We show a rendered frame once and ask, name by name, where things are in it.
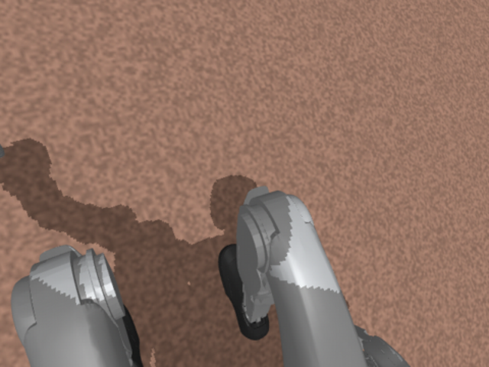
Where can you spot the left robot foot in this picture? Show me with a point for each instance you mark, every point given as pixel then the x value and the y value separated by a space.
pixel 133 339

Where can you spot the right robot hand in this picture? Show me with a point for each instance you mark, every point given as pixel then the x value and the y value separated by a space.
pixel 377 352

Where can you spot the right robot foot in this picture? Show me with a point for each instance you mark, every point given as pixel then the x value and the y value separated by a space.
pixel 233 286

